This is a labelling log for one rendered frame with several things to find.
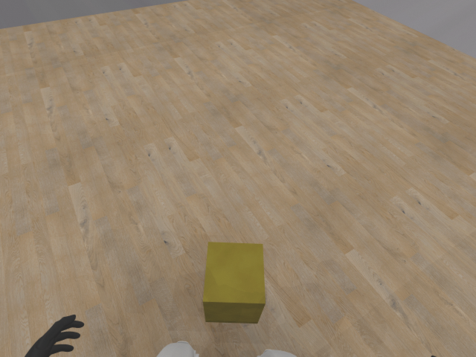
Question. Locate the carton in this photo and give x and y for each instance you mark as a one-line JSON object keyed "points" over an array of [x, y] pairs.
{"points": [[234, 290]]}

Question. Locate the robot left hand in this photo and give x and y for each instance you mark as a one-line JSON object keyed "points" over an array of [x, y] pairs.
{"points": [[45, 346]]}

